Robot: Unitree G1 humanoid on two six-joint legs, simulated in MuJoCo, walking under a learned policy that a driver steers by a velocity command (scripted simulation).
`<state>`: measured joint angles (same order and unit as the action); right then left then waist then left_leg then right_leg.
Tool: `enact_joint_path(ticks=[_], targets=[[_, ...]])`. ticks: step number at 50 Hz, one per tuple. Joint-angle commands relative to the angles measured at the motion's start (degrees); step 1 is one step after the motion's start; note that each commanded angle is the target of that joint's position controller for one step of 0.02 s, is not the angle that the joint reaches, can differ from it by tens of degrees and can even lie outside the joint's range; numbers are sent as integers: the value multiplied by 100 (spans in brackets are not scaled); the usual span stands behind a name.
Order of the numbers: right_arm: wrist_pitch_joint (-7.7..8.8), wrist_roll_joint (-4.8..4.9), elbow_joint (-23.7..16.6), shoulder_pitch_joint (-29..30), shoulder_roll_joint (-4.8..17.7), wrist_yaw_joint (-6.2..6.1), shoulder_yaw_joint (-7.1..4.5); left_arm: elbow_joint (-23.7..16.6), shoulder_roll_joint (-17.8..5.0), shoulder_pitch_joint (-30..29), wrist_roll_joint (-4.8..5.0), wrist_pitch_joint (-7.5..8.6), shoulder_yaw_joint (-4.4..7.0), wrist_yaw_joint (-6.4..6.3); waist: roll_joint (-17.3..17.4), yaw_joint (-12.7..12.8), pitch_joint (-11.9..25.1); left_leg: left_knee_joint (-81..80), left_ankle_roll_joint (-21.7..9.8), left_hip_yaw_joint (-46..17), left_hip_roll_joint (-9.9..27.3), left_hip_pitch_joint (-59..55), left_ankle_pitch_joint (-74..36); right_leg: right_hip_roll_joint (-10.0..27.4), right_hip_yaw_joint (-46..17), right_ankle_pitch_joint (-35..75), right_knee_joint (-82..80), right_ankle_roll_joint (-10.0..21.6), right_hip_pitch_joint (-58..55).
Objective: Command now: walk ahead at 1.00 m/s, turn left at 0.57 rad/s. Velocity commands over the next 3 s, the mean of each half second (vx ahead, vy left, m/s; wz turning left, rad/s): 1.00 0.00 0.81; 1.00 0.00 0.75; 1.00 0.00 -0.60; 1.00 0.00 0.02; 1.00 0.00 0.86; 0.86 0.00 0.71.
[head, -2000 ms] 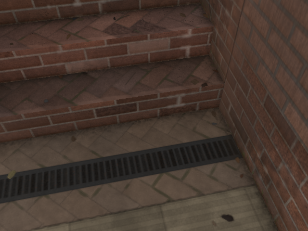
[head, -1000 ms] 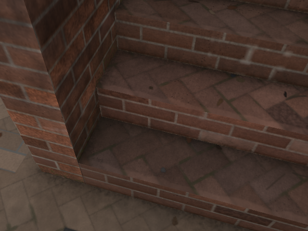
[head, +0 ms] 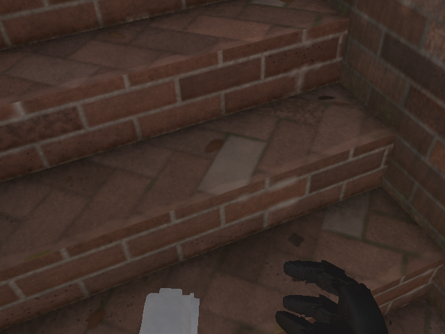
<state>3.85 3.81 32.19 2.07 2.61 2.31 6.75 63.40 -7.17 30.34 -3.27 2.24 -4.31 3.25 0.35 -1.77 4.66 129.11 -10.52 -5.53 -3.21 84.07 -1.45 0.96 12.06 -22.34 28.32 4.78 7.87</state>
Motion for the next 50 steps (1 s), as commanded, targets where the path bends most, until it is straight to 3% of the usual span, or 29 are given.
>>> enact_joint_path(ticks=[1, 5, 7, 8, 9, 10, 12, 15, 18, 20, 21, 22, 23, 24, 25, 26, 28, 29, 30, 32, 33, 34, 35, 38, 42, 45, 46, 48, 50], targets=[[-153, -58, -150, 151, 492, -48, -47, -602, -680, -962, 50, 317, -76, -204, -450, -362, -15, -1442, 172, 1242, -190, -2608, -230, 648, 580, 5266, -1722, -355, 1937], [-252, -470, 651, -2043, 1700, 4, -647, -1239, -2849, -2051, 155, 230, 495, -668, -1339, -1520, 1742, -4203, 279, 1998, -338, -5994, 3183, 1691, 448, 14325, 167, 286, -422], [-318, -378, 1026, -2630, 2028, 104, -861, -1972, -2419, -2966, 352, 37, 622, -750, -372, -1561, 564, -8284, -365, 850, -369, -6258, 3082, 1521, -71, 11603, 3332, 523, -338], [-315, -628, 1409, -2553, 1764, 143, -789, -2726, -1139, -3442, 201, 241, 349, -591, 1955, -899, -524, -8946, -931, -741, -205, -6560, 60, 193, -566, 3407, 5703, 75, 2071], [-206, -943, 1480, -2423, 805, 114, -408, -3514, -221, -3958, 122, 540, 136, -391, 2256, -240, -816, -9681, -1215, -2950, 11, -6212, -495, -816, -1487, 684, 8805, -82, 4056], [25, -1031, 1518, -2655, 361, 157, -254, -4024, 101, -3779, 108, 832, 41, -156, 1607, 19, -825, -9821, -1064, -3744, 168, -5967, -613, -969, -1974, 100, 9921, 122, 4742], [53, -643, 1357, -1895, 336, 113, -353, -4388, 460, -3324, -30, 716, -186, 137, 79, 749, -957, -9505, -451, -2151, 263, -6540, -417, -669, -1719, -1314, 10517, -217, 6091], [180, -344, 1089, -1156, 1031, -248, -587, -4453, -6, -3204, -153, 518, -311, 18, -724, 1076, -1210, -10924, -420, -2393, 360, -4033, 1937, 58, -1481, -289, 7711, -608, 4487], [315, -209, 1231, -2340, 1522, -439, -707, -4830, -110, -4120, -286, 562, -359, -272, -667, 366, -647, -11051, -478, -2477, 726, -5223, -781, -1, -1127, -1157, 7651, -710, 4567], [163, -116, 1042, -2003, 1915, -395, -841, -4774, -884, -3049, -310, 758, -88, -281, -1033, 1408, 932, -9247, 717, -544, -440, -5711, -5714, 42, -956, -1981, 3440, 86, 993], [149, -352, 540, -623, 2198, -426, -1003, -3753, -1905, 74, -385, 889, 271, -247, -717, 2840, 1984, -6319, 2275, -54, -1329, -3830, -8141, 186, -1626, 2042, 1303, 638, -3501], [156, -626, -146, 505, 2109, -327, -965, -2575, -2021, 1229, 618, 743, 650, -294, -1826, 2850, 1279, -4299, 1317, -514, -995, -3875, -604, 1104, -2625, 3266, -1140, 514, -3212], [219, -714, -536, 862, 1099, -120, -708, -1728, -1342, 796, 508, 548, 558, -223, -1745, 1936, -960, -2042, 948, 161, -945, -2630, 2996, 1253, -1987, 3920, -2528, 444, -1983], [488, -325, -1097, 1385, 292, -27, -399, -1055, -217, 578, 2, 443, 318, -36, -1685, 1107, -1967, -992, 396, 666, -946, -1494, 4704, 1223, -1039, 7143, -2493, 31, -1752], [551, -133, -1134, 955, 10, 159, -308, -749, -62, 458, -538, 391, 326, 110, -1722, 461, -1186, -105, 295, 1285, -958, 469, 5567, 1201, -722, 11525, 334, -467, -3804], [475, 91, -1105, 456, -159, 219, -232, -670, 202, -239, -824, 403, 264, 50, -1537, 5, -283, -439, 327, 1435, -513, 806, 5619, 1227, -590, 11403, 888, -500, -4165], [341, -161, -1644, 679, -654, 429, 137, -618, -113, -1283, -397, 390, 460, -314, -1365, -298, 423, -1935, 433, 1066, 683, -556, 4954, 1242, -357, 9117, -242, -455, -2410], [288, -252, -1774, 309, -77, 462, 51, -986, -778, -2483, 76, 315, 583, -495, -928, -1051, 527, -4221, 549, 1354, 800, -3098, 3895, 872, -28, 8964, -1046, -469, -222], [251, -446, -1621, -38, 736, 423, -150, -1133, -1581, -2204, 466, 344, 789, -690, -448, -1080, 1178, -5946, 751, 1708, 219, -5950, 3221, 1026, -697, 10173, -1119, 55, 1046], [-321, -712, -193, -3010, 2374, -42, -1059, -1777, -2932, -3351, 274, 553, 1165, -600, 166, -2418, 2493, -5790, 449, 1070, -566, -8741, 2536, 2136, -1165, 15892, 1710, 820, 1211], [-302, -934, 39, -3193, 3011, -68, -1278, -2257, -2404, -3510, 506, 562, 1064, -557, 2398, -2260, 2605, -7962, -737, -1210, -31, -9760, 1964, 576, -1399, 9118, 4837, 338, 2479], [-402, -854, -14, -2634, 2916, -366, -1193, -2392, -1876, -3142, 124, 732, 821, -165, 4443, -1444, 3363, -10685, -1606, -4792, 1271, -10284, 2740, -837, -1840, 2159, 7849, 118, 3529], [-337, -627, 84, -2712, 2077, -576, -960, -2194, -1881, -2597, 86, 902, 842, 148, 3320, -1289, 3555, -10846, -1576, -5780, 1767, -10727, 5247, -649, -2559, 1566, 9806, 99, 4677], [-66, -239, 1124, -2854, 1281, -238, -753, -3666, 403, -4114, -322, 882, -69, 65, -518, -268, -631, -10504, -230, -3200, 662, -7793, 2412, -463, -1742, -92, 11291, 302, 7020], [-128, -502, 1403, -1212, 941, -72, -551, -4355, 174, -3032, 232, 589, -248, 37, 372, 1165, -918, -11175, -85, -1350, 435, -5541, 917, -108, -1278, -1371, 11230, 80, 6323], [-69, -6, 1282, -210, 1826, -113, -658, -4733, -327, -2938, 101, 402, -330, -415, 25, 1759, -578, -12779, -25, -162, 318, -3080, 358, 303, -716, 440, 6791, -141, 3075], [139, 118, 1341, -715, 2175, -106, -839, -4332, -757, -2423, 23, 422, -100, -469, 171, 1680, 599, -12725, -196, -69, 602, -3396, -3103, -157, -256, 778, 6342, -251, 810], [133, -298, 1475, -880, 3432, -68, -1238, -3471, -1420, -765, 154, 283, 420, -620, 733, 2124, 2042, -11312, -323, 302, 1500, -6508, -9202, -549, -118, -810, 6129, -410, 505], [101, -441, 1172, -322, 2703, -150, -1106, -3016, -1806, -405, 342, 119, 673, -537, 174, 1935, 1638, -9181, -464, 348, 1733, -8323, -8475, -522, -1070, -762, 2873, -166, 1136]])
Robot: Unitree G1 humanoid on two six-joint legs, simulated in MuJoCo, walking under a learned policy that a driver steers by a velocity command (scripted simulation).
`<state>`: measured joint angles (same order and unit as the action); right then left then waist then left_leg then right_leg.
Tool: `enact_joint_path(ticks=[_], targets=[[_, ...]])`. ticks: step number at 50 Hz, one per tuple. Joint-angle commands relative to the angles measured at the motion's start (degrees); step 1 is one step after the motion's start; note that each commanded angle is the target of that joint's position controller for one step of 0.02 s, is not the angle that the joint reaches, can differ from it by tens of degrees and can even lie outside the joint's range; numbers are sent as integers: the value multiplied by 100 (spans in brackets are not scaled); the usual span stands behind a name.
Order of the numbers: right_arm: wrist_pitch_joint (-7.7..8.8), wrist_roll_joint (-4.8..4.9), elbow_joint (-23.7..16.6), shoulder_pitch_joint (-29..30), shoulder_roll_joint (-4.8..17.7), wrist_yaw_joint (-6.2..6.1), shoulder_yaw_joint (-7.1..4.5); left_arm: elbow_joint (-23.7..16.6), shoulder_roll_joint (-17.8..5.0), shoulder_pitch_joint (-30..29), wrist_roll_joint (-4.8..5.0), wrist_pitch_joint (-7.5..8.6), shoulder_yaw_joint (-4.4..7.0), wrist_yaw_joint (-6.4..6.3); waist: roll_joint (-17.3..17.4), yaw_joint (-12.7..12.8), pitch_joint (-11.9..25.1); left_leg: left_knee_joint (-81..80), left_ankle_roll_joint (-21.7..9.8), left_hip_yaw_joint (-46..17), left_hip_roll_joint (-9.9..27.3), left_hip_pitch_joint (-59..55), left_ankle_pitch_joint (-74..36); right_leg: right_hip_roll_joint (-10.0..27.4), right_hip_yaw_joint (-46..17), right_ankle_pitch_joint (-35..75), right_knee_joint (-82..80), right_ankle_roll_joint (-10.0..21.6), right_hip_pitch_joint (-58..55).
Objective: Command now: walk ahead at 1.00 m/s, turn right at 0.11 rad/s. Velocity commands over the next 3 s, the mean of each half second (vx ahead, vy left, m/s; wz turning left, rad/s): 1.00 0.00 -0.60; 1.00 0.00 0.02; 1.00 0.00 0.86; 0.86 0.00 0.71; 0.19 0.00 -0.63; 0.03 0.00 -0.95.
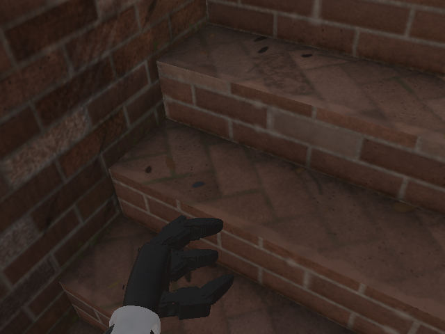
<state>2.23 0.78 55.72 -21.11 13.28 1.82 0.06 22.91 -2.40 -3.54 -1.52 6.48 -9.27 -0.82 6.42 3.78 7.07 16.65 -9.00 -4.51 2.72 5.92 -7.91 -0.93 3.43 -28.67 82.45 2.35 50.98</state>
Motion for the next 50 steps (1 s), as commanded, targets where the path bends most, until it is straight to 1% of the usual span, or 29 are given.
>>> enact_joint_path(ticks=[1, 2, 3, 4, 6, 11, 16, 20, 22, 23, 24, 25, 26, 27, 28, 30, 32, 34, 37, 39, 40, 41, 42, 43, 44, 45, 47, 49, 50], targets=[[305, -304, -1585, 2419, 933, -153, -255, 1534, -2068, 3039, 40, -423, 1136, -20, -1319, 1128, 962, 3530, -620, 123, 964, 241, -5453, -418, -916, 731, -3709, 208, -3487], [262, -461, -2004, 1886, -208, -78, -78, 1598, -1780, 1796, -252, -531, 1050, 50, -3896, -198, 68, 6577, 31, 199, -738, 2758, 888, 17, -3230, 852, -4481, 1269, -3481], [455, -477, -2253, 1664, -567, 194, 121, 1488, -554, 1288, -371, -487, 623, 124, -3223, -521, -199, 9155, 81, -675, -902, 3855, 1741, 242, -4930, -328, -5962, 1700, -2522], [575, -240, -2630, 1540, -647, 315, 195, 1565, -197, 1225, -224, -379, 572, 227, -2171, -766, -747, 10015, 132, -592, -850, 4648, 1997, 444, -4660, -1163, -5865, 1630, -2051], [731, -415, -2959, 1945, -951, 319, 449, 2244, -331, 2093, 88, -337, 676, 321, -788, -676, -1236, 10927, 204, 30, -566, 5923, 2236, 193, -3691, -94, -5542, 1297, -2087], [713, -285, -3433, 2521, -921, 126, 632, 2515, -995, 2695, 137, -273, 912, 204, 199, -564, -1124, 10580, 614, 299, 28, 6739, 1889, 390, -4109, -338, -6227, 1171, -2486], [809, -239, -3875, 3618, -1504, 21, 905, 2907, -678, 3838, 67, -370, 850, 153, -622, 17, -1119, 11799, 679, 645, 84, 8857, 2109, 560, -4364, 608, -6319, 1173, -4106], [863, -339, -4797, 5447, -1786, -111, 1189, 3276, -520, 4609, 492, -483, 840, -60, -1094, 392, -907, 7311, 904, 1674, 3, 5301, 2805, 470, -3812, 2094, -8460, 1514, -2127], [840, -162, -4518, 4091, -922, -349, 598, 3367, -1082, 4300, 220, -161, 904, -151, -1903, -697, 1059, 5967, 835, 2066, -789, 796, 3591, 357, -2983, 9573, -7431, 1414, -2199], [775, -139, -3990, 2138, 41, -411, 108, 3189, -2035, 3201, 28, -6, 1160, -108, -2547, -1946, 1942, 5488, 490, 675, -498, -97, 4142, 690, -3112, 13054, -5695, 1204, -3202], [679, 1, -3176, 90, 1245, -401, -390, 2778, -2625, 1933, -24, 94, 1376, -108, -2483, -2872, 2687, 4255, 251, -548, -272, -1123, 4807, 705, -3242, 12816, -4090, 1110, -3660], [544, -84, -2450, -1281, 2038, -312, -648, 2266, -2272, 1257, -258, 259, 1337, -10, -443, -2785, 3247, 2962, -76, -2029, 562, -2639, 5537, 444, -2849, 11311, -2410, 1425, -2835], [374, -294, -1977, -1064, 1597, -441, -567, 1748, -744, 617, -198, 310, 1061, 210, 3010, -2277, 2713, 106, -1101, -6427, 2166, -3102, 5688, -1081, -2470, 2572, 1344, 824, 425], [208, -201, -1861, -341, 465, -660, -337, 1286, -916, 266, -234, 307, 1066, 524, 1902, -1882, 1277, 71, -1241, -6698, 2640, -1708, 6028, -610, -2223, 1499, 3986, 687, 1563], [236, -288, -1455, 353, -679, -632, 55, 609, -468, -325, 15, 120, 878, 581, 1147, -1277, -390, 323, -1118, -4908, 2395, -380, 5753, -411, -1845, 474, 5588, 413, 2742], [306, -279, -597, 811, -1531, -498, 254, 327, 263, 506, -85, -217, 456, 608, -683, -75, -1169, 793, -22, -2317, 1839, 1523, 4282, 264, -1965, 519, 5768, 858, 2421], [266, -407, -267, 1122, -1251, -371, 242, 439, 241, 1216, 289, -266, 289, 636, -1070, 624, -1602, 28, 220, -842, 1631, 3165, 3500, 513, -2087, 613, 5055, 794, 1783], [284, -419, -128, 1324, -523, -248, 186, 307, 182, 920, 351, -280, 145, 513, -724, 719, -1801, -609, -56, 203, 1364, 3776, 3012, 238, -1423, 1271, 5541, 477, 1780], [368, -92, 26, 545, 69, -197, 144, -275, -11, -347, 289, -280, -40, 358, -878, 288, -1805, -1008, 55, 427, 1113, 2619, 2950, 605, -1046, 1071, 4572, 329, 2952], [365, 72, -137, 142, 540, -250, 22, -703, -113, -1169, -1, -147, -201, 479, -1423, 130, -883, -1860, 35, 355, 1047, 3331, 3091, 1317, -99, 2133, 1709, 213, 220], [420, 336, 82, -730, 966, -290, -114, -749, -348, -1650, 79, -49, -205, 472, -1197, -245, -134, -2205, -120, 562, 932, 3457, 1187, 965, 526, 1021, -94, 234, -2018], [554, 220, 253, -1175, 998, -202, -113, -486, -657, -1161, 249, -62, 89, 336, -783, -64, 803, -1559, -374, 425, 960, 2971, -2929, 258, 1000, 507, -186, 164, -3804], [625, 141, 243, -769, 1788, -147, -350, 1, -1507, 511, 44, -118, 585, 199, 436, 821, 1291, -12, -145, 216, 1178, 967, -6411, 11, 152, -1238, -935, 148, -3786], [656, 51, 135, -181, 2158, -196, -536, 523, -2128, 2079, -212, -145, 931, 173, 676, 1505, 1969, 2090, 182, -81, 1385, 663, -6409, 414, -1324, -1405, -1715, 350, -4298], [791, 85, -358, 97, 1375, -107, -519, 1102, -3089, 3295, -315, -177, 1300, 178, -1721, 1426, 2725, 4395, 357, -174, 597, 2009, -3565, 1640, -4277, -852, -3811, 811, -5630], [801, 85, -401, 286, 289, -94, -463, 1781, -3017, 3986, -277, -224, 1326, 117, -3036, 1285, 2894, 7508, 383, -1204, -676, 3683, 738, 2528, -6706, -2349, -6105, 967, -6055], [715, 183, -1348, 1821, -1100, -11, -157, 2283, -2224, 2208, -17, -223, 1122, 267, -2432, 387, 439, 10420, 128, -1436, -652, 6004, 706, 2572, -5554, -2422, -6061, 460, -4246], [515, 301, -1765, 1629, -1245, 17, 73, 2940, -388, 1420, -282, -210, 731, 447, -1794, -560, -705, 11258, -212, -849, -183, 6674, 415, 2159, -2774, -655, -5278, 0, -2810], [369, 361, -1755, 1227, -1311, 36, 164, 3110, -56, 1378, -276, -230, 689, 440, -1622, -904, -791, 11402, -291, -867, -180, 6617, 422, 1835, -1639, 514, -5207, -261, -2666]])
Over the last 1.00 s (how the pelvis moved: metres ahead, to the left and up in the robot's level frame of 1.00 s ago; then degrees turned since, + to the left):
0.61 0.07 0.44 49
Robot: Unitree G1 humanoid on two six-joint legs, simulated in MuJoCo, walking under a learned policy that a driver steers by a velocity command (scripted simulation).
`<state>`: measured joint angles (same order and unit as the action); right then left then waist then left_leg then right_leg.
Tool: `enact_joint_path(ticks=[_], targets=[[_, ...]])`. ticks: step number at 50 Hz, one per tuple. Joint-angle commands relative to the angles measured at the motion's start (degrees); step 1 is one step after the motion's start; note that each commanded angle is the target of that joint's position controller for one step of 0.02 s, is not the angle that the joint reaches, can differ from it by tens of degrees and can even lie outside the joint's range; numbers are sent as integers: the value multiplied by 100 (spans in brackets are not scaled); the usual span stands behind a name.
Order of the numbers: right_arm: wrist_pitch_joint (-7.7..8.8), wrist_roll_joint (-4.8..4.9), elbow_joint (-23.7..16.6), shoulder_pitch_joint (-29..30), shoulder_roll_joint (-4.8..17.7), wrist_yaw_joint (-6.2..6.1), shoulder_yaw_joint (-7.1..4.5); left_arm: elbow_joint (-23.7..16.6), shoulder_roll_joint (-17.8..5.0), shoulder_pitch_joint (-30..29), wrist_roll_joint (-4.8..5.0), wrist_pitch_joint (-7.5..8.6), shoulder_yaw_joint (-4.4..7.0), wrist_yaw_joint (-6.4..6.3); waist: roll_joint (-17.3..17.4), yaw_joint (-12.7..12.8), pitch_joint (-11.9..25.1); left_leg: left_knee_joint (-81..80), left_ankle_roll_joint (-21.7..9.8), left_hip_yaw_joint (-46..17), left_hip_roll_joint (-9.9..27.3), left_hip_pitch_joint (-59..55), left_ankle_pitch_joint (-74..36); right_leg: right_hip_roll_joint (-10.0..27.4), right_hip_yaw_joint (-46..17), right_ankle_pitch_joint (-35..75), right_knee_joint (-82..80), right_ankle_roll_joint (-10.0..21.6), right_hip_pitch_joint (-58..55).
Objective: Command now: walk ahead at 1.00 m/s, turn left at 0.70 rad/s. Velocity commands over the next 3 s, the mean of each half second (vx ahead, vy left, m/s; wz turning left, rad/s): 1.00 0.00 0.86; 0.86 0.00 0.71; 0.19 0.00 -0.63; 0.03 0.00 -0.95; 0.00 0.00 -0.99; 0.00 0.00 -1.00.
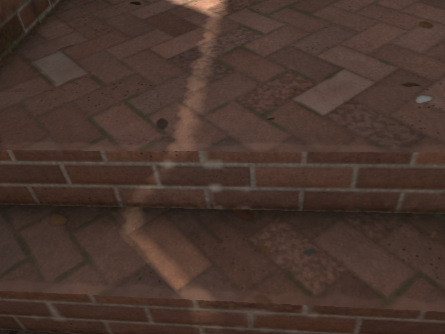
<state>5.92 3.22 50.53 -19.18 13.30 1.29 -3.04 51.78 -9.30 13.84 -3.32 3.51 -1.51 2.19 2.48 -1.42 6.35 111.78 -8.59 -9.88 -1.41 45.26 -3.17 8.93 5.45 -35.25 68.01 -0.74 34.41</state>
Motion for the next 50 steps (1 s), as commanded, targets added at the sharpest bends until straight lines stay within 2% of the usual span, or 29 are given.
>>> enact_joint_path(ticks=[1, 6, 10, 11, 13, 14, 16, 17, 18, 19, 20, 22, 26, 29, 30, 32, 33, 34, 35, 36, 37, 39, 42, 44, 46, 47, 48, 49, 50], targets=[[-171, 144, -1208, 755, -1264, 67, 498, 305, 771, -421, -103, 35, -74, 76, -1074, -604, -743, 2341, -329, -391, 226, 2731, 41, 1002, -1447, 1717, -4010, 93, -790], [-600, -13, -1777, 645, -998, -201, 556, 415, 26, -351, -184, -156, -94, -193, -608, -951, -1457, 3159, 70, 228, 56, 3898, 1079, 1090, 478, 3064, -4986, 244, -1158], [-628, 64, -3060, 2809, -617, 10, 751, 751, -863, 893, 93, -65, 40, -480, -379, -524, -1303, -1091, 54, 1974, 599, 1787, 1209, 328, 1787, 3873, -6626, 210, -687], [-605, 81, -3047, 2759, -458, 111, 720, 776, -1257, 1249, 181, 13, 111, -540, -404, -516, -627, -1884, -41, 2417, 349, 177, 1179, 256, 1773, 5964, -6581, 352, -908], [-728, 23, -2756, 1952, 432, 94, 201, 585, -2290, 1368, 389, 122, 335, -723, -1370, -1141, 776, -1826, -71, 2975, -517, -1585, 2273, 752, 1437, 13645, -5386, 673, -2370], [-750, -157, -2592, 969, 605, 71, 93, 304, -3054, 552, 502, 28, 610, -756, -1849, -1702, 934, -2487, -117, 2712, -323, -1473, 3594, 1233, 1166, 14846, -4506, 851, -3557], [-701, -142, -2207, 176, 1296, 170, -248, -340, -2952, -211, 504, -211, 767, -718, -1338, -1786, 908, -5545, -269, 1962, -775, -2433, 3962, 1119, 803, 13233, -2240, 1313, -4020], [-666, -169, -1836, -85, 1377, 346, -299, -801, -2197, -598, 473, -86, 687, -753, -608, -1504, 420, -6902, -765, 91, -431, -3173, 3139, 454, 171, 8575, -230, 1180, -2629], [-613, -347, -1782, 570, 1473, 245, -263, -1626, -1191, -947, 133, 270, 512, -415, 1845, -505, 352, -9338, -1888, -4445, 374, -3390, 4579, -1660, -806, 2637, 3109, 654, 200], [-403, -619, -1666, 398, 169, 96, 198, -2276, -408, -1490, 91, 651, 392, -105, 1663, -98, 132, -10072, -1554, -5715, 769, -3234, 5208, -1766, -2055, 2326, 5480, 878, 1430], [-198, -563, -1242, -310, -347, 97, 310, -2819, 175, -2055, 71, 735, 117, 51, 934, -22, -419, -9622, -1049, -5117, 820, -2849, 4819, -1638, -1923, 2096, 6508, 1076, 2415], [-140, -222, -839, -764, -163, 156, 197, -2863, 1028, -1752, -201, 654, -395, 166, -445, 351, -788, -8718, -547, -3090, 367, -2964, 2047, -1390, -1466, 1569, 7639, 1113, 3837], [-205, -203, -712, -288, 48, 208, 228, -2780, 615, -1270, 116, 383, -416, -34, -422, 735, -945, -9099, -562, -2114, 375, -2307, 1509, -1186, -786, 476, 8656, 609, 4399], [-303, -120, -461, -223, 423, 32, 109, -3738, 737, -3036, -67, 485, -672, -349, -550, 588, -1396, -10425, -422, -1257, 29, -384, 1813, -685, 10, 1027, 4091, 395, 2773], [-427, -89, -605, 114, 399, -94, 84, -3867, 761, -3073, -126, 539, -698, -405, -406, 749, -908, -10719, -367, -982, 94, 588, 1066, -610, 222, 1566, 2500, 383, 543], [-356, -158, -674, 110, 1095, -93, -195, -3308, -198, -1631, 7, 494, -40, -637, 670, 1228, 1054, -9478, -402, -974, 383, -651, -5338, -1140, 479, 1182, 1768, 342, -2111], [-330, 54, -581, 181, 1361, -99, -341, -3239, -688, -325, 108, 504, 298, -754, 499, 1985, 1724, -6882, 44, -971, 335, -1394, -7341, -395, -1826, -1261, 153, 835, -2855], [-75, -168, -674, 535, 1687, -59, -413, -2780, -1434, 1437, 109, 468, 523, -672, -63, 2700, 2884, -4858, 180, -903, 258, -2081, -7292, -128, -3195, -2134, -1420, 1054, -4338], [71, -469, -1513, 2250, 686, 20, -217, -1641, -1630, 1790, 325, 458, 552, -516, -1688, 2582, 1542, -3505, 111, -414, -551, -1378, -2298, -451, -2089, 1105, -2343, 794, -3995], [214, -619, -2015, 2984, -508, 81, 103, -1016, -1392, 1765, 195, 329, 427, -358, -2460, 1961, -138, -816, 197, -295, -961, 529, 2176, -40, -2456, 6783, -2627, 1100, -3515], [221, 64, -1771, 471, -506, 284, -22, -1584, -693, 428, 51, 284, 418, -426, -2640, 437, 1042, 279, 306, -1221, -921, 1119, 2172, 1635, -4826, 5594, -3028, 2090, -3778], [-289, 21, -1807, 364, -109, 190, 90, -1432, 507, -319, 591, 325, 254, -434, -1801, 238, -3, 301, 574, -384, 325, 1493, 2457, 1246, -3473, 1469, -3515, 1342, -2731], [-465, -124, -2134, 1306, -344, 278, 366, -417, 550, 294, 458, 217, 223, -474, -449, 123, -1478, -1015, 706, -310, 472, 1789, 1909, 465, -2048, 747, -3632, 866, -1298], [-497, -92, -2059, 1381, -351, 254, 459, -477, 157, 233, 337, 252, 303, -510, -108, 100, -1772, -1967, 830, -419, 440, 2102, 2110, 732, -1994, 2159, -3729, 983, -1141], [-422, -315, -2342, 1382, -256, 327, 629, -844, -1008, -225, 491, 124, 589, -566, 377, -233, -862, -5506, 933, 1290, 592, -1147, 2069, 41, -734, 2461, -4317, 722, 58], [-442, -143, -2460, 1677, -283, 293, 581, -663, -1298, 630, 582, 164, 631, -583, 516, -76, -407, -6554, 1060, 1861, 274, -3072, 1422, 134, -1126, 1656, -4755, 760, 478], [-478, 11, -2060, 962, 187, 185, 275, -623, -1540, 466, 475, 201, 616, -511, 215, -452, -69, -6904, 1016, 1948, 25, -3969, 807, 212, -1084, 2605, -4295, 818, 104], [-470, 13, -1719, 74, 667, 85, -9, -647, -1496, 420, 447, 301, 509, -415, -278, -873, 345, -7223, 854, 1565, -19, -4958, 324, 59, -952, 4713, -3581, 699, -503], [-404, -20, -1635, -466, 949, 18, -116, -498, -1381, 415, 442, 347, 463, -383, -847, -1295, 377, -7786, 692, 1047, 390, -5337, -391, -214, -814, 4423, -2719, 410, -694]])
Over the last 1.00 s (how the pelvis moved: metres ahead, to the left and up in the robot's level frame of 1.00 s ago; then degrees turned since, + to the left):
0.44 -0.35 0.42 -21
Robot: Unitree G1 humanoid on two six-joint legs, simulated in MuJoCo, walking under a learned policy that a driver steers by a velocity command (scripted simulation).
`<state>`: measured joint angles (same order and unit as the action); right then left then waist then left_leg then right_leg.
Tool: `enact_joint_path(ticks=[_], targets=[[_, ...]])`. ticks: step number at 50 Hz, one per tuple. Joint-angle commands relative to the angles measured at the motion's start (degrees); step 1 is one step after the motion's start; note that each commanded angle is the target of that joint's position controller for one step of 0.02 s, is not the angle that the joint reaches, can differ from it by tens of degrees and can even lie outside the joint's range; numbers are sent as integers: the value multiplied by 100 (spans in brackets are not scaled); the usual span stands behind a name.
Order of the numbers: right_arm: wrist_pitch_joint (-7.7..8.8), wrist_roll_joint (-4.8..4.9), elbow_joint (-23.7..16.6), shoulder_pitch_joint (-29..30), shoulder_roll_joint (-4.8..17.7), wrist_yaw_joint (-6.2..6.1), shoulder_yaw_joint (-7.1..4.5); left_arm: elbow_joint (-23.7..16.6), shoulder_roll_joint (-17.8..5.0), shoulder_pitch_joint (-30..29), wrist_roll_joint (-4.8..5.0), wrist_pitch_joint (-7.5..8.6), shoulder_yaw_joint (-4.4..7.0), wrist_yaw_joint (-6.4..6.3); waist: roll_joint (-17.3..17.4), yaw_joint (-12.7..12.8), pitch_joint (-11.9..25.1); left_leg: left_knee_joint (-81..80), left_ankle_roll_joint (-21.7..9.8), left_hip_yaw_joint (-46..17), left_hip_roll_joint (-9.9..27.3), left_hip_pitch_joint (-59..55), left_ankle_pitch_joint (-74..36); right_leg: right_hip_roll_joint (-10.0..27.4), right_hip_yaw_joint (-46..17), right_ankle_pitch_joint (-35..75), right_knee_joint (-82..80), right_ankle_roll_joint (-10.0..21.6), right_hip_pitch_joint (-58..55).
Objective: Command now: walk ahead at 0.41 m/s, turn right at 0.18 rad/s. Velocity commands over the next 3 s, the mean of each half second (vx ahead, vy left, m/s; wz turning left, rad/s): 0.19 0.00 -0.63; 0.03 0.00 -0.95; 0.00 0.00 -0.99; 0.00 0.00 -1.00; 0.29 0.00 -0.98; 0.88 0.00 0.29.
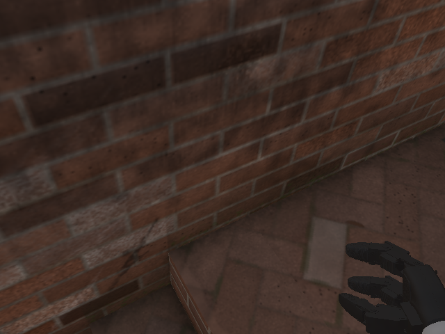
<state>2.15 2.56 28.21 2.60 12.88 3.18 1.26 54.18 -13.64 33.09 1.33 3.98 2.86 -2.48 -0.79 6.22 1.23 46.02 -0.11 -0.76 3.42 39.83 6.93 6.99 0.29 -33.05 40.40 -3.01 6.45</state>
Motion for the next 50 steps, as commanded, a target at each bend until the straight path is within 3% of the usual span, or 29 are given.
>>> enact_joint_path(ticks=[1, 2, 3, 4, 5, 7, 10, 14, 17, 18, 21, 22, 23, 24, 25, 26, 27, 28, 29, 30, 31, 32, 34, 36, 39, 44, 45, 48, 50], targets=[[8, -387, 597, -2503, 1638, -276, -609, -767, -231, -657, -165, 328, -163, 120, 908, -1279, 1405, -607, -388, -1792, 1653, -5230, -5268, -444, -134, 941, 2088, 75, 2449], [-24, -844, 466, -2956, 1261, -306, -460, -521, -366, 314, 142, 294, -147, 154, 1623, -1252, 3146, -1374, -1032, -3123, 2611, -5707, -6032, -745, -778, 129, 4450, -173, 2316], [24, -861, 514, -2685, 1090, -193, -427, -461, -388, 516, 338, 287, -58, 154, 1360, -1206, 3316, -1986, -1455, -3504, 2704, -5419, -4170, -801, -1040, 591, 5825, -301, 2747], [32, -546, 622, -2206, 887, -64, -402, -591, -132, 75, 307, 148, -38, 107, 1081, -1013, 2405, -2300, -1510, -2995, 2442, -4464, -2019, -604, -668, 1070, 6093, -352, 3192], [-6, -352, 837, -1829, 654, -87, -328, -802, 123, -565, 223, -8, -82, 9, 809, -894, 1336, -2529, -1313, -2425, 2185, -3613, -1185, -549, -472, 1222, 6548, -332, 3558], [-27, -401, 1046, -1374, 355, -253, -280, -1196, 94, -1209, 126, -234, 8, -94, 563, -684, 510, -2701, -917, -1293, 1767, -2846, -549, -481, -419, 1237, 7047, -127, 3850], [57, -556, 1240, -1445, -14, -439, -182, -1532, 300, -1327, 72, -410, 6, -83, 606, -601, 328, -2926, -1086, -598, 1813, -2831, -1233, -636, -347, 1063, 8315, 56, 4386], [14, -507, 1229, -1567, 268, -784, -213, -2355, 459, -1950, -65, -635, -144, -141, 601, -445, 16, -3271, -1096, -99, 2200, -3090, -548, -518, -588, 913, 9718, -39, 5693], [-122, -597, 1324, -1817, 374, -862, -184, -2885, 313, -2611, -231, -806, -225, -120, 565, -496, -209, -3353, -932, 473, 2144, -3244, -189, -413, -394, 806, 9896, -105, 6310], [-188, -557, 1376, -1914, 395, -879, -191, -3111, 307, -2878, -233, -839, -255, -71, 631, -523, -289, -3315, -865, 603, 2096, -3242, -504, -369, -501, 637, 9855, -55, 6435], [-294, -488, 1309, -1835, 805, -966, -368, -3605, 253, -3432, -271, -866, -348, 42, 628, -438, -199, -3410, -687, 1263, 1759, -3287, 177, -95, -305, 935, 7957, -18, 6339], [-301, -474, 1394, -2031, 1083, -997, -455, -3712, 503, -3519, -269, -826, -479, 66, 1067, -445, -7, -3530, -718, 1161, 1923, -3383, -237, 39, -547, 209, 7638, 172, 6122], [-289, -453, 1426, -2093, 1228, -991, -527, -3740, 544, -3443, -265, -828, -525, 96, 960, -420, 161, -3563, -738, 1226, 2007, -3670, -164, 101, -533, -87, 7406, 281, 6063], [-370, -335, 1471, -1981, 1529, -932, -649, -3632, 509, -3327, -201, -876, -556, 110, 949, -369, 154, -3708, -791, 1604, 1834, -3562, -30, -2, 8, -1127, 6025, 434, 5425], [-453, -306, 1501, -2036, 1555, -880, -680, -3596, 354, -3549, -155, -895, -510, 98, 891, -488, 105, -3698, -776, 1786, 1772, -3120, -11, -141, 309, -1369, 5353, 576, 4609], [-459, -267, 1379, -1912, 1689, -814, -736, -3498, 214, -3505, -224, -884, -439, 47, 837, -492, 238, -3615, -850, 1590, 2107, -3003, -300, -255, 158, -1228, 5088, 695, 4158], [-529, -225, 1435, -1683, 1714, -708, -754, -3180, 34, -3047, -230, -861, -304, 11, 719, -335, 332, -3521, -915, 1971, 2022, -2983, -1246, -664, 731, -1064, 5027, 783, 3629], [-558, -127, 1441, -1636, 1621, -650, -734, -2997, -166, -2616, -190, -809, -169, 31, 687, -148, 209, -2809, -790, 2034, 1751, -3234, -2270, -823, 437, -603, 3879, 1083, 3506], [-586, -142, 1323, -1846, 1184, -634, -612, -2726, -794, -2091, -136, -730, 103, 93, -195, -145, 308, -1275, -476, 2070, 1174, -3071, -3028, -1146, -415, 813, 2591, 1513, 2820], [-565, -363, 610, -980, 925, -539, -475, -2718, -1740, -1400, -172, -667, 452, 72, -2830, 333, 740, 1237, 130, 1696, -49, -517, 1160, -304, -3984, -321, -187, 2560, 1290], [-464, -219, 535, -664, 738, -354, -473, -2931, -2100, -1841, -302, -474, 443, 140, -2417, -51, 1061, 3357, 215, -327, -564, 285, 1703, -23, -6097, -1200, -1893, 2601, 1211], [-389, -112, 567, -674, 590, -265, -423, -3039, -1777, -2519, -275, -373, 275, 147, -1899, -405, 748, 4336, 132, -606, -559, 501, 1168, 173, -5849, -1052, -2130, 2208, 1927], [-282, -264, 506, -609, 515, -439, -349, -2895, -804, -2938, -185, -370, 22, 76, -1058, -696, -241, 4737, 42, -547, -498, 729, 572, -131, -4412, -184, -780, 1606, 2874], [-272, -414, 496, -1036, 513, -456, -346, -2814, -113, -3270, -174, -388, -154, 44, -1021, -967, 77, 4701, -81, -580, -510, 64, 36, -724, -3280, 104, 279, 1350, 3446], [-240, -472, 242, -987, 421, -394, -269, -2782, -352, -2658, -168, -264, -159, 14, -711, -656, 438, 5494, -226, -647, -837, 311, -20, -575, -3905, 163, -11, 1539, 2554], [-182, -390, 1, -695, 274, -250, -190, -2807, -596, -2078, -88, -382, -92, -140, -98, -563, 8, 5317, -27, -783, -965, 1139, 615, -679, -4128, 1084, -629, 1382, 1357], [-198, -328, -128, -668, 137, -321, -142, -2849, -618, -2087, -92, -459, -86, -123, -246, -576, 61, 4637, 124, -886, -901, 1151, 785, -768, -3893, 1321, -777, 1307, 1161], [-214, -224, -337, -444, 187, -462, -180, -2860, -625, -1898, -77, -557, -73, -173, -423, -491, 171, 3812, 412, -970, -929, 1201, 1000, -710, -4076, 1860, -959, 1385, 496], [-200, -195, -607, 4, -181, -552, 2, -3004, -539, -2030, -12, -817, -86, -292, -637, -458, 62, 2252, 545, -612, -937, 1250, 1764, -806, -4080, 2112, -1335, 1289, 369]])
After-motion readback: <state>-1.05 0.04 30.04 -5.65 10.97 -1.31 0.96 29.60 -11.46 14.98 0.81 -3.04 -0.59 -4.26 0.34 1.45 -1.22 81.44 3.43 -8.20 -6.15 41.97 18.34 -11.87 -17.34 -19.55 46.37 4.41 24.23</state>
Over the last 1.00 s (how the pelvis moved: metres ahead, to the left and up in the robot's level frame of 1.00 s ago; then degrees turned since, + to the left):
0.55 0.17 0.42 47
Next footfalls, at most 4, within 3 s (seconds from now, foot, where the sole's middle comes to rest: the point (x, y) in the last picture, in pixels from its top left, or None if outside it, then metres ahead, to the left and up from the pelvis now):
0.56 right None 0.15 -0.22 -0.54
1.24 left None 0.38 -0.16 -0.54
1.68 right None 0.15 -0.28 -0.54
2.12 left None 0.37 -0.40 -0.54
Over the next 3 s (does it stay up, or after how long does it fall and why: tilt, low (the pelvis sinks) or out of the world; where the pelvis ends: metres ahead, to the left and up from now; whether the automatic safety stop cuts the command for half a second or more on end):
stays up -0.08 -0.58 0.20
